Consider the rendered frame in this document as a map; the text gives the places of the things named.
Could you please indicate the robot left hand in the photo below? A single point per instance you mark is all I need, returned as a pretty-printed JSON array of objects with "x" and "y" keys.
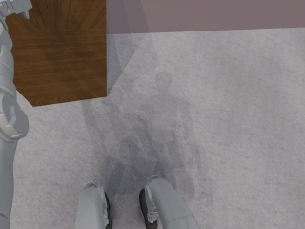
[{"x": 8, "y": 7}]

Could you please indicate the robot right thigh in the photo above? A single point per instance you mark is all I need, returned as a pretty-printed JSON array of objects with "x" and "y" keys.
[{"x": 173, "y": 212}]

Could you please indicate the robot right shin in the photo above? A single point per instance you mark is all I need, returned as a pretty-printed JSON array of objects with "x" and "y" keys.
[{"x": 152, "y": 213}]

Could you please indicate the left robot upper arm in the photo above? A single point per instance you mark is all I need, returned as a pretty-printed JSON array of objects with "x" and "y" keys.
[{"x": 14, "y": 124}]

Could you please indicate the robot left forearm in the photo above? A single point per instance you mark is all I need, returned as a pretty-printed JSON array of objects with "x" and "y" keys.
[{"x": 6, "y": 61}]

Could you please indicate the cabinet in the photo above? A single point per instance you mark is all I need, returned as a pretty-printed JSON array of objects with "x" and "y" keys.
[{"x": 60, "y": 52}]

